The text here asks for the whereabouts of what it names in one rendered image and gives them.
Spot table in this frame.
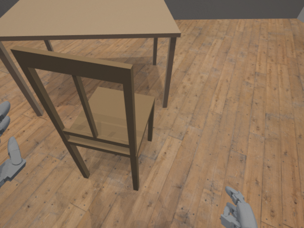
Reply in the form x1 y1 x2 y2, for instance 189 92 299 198
0 0 181 116

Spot chair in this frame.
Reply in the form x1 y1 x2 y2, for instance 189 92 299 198
10 46 155 191

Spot robot left hand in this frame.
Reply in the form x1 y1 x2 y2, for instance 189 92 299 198
0 101 26 188

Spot robot right hand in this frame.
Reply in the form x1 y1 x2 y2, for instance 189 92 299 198
221 186 258 228

